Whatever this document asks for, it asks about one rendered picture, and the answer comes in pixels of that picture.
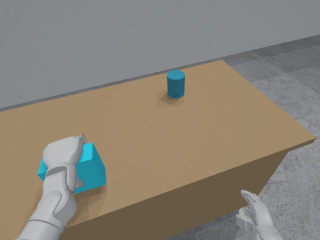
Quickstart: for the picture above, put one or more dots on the robot right forearm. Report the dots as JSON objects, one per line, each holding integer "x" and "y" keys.
{"x": 266, "y": 232}

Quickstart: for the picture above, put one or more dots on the sponge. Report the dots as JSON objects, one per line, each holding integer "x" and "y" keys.
{"x": 90, "y": 169}

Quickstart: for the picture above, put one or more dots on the robot right hand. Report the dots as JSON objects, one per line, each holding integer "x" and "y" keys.
{"x": 248, "y": 219}

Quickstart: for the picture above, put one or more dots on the table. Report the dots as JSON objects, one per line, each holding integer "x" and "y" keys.
{"x": 171, "y": 164}

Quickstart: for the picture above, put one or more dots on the robot left forearm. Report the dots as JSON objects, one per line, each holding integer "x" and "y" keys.
{"x": 56, "y": 207}

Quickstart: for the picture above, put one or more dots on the robot left hand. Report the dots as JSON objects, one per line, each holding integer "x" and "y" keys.
{"x": 67, "y": 150}

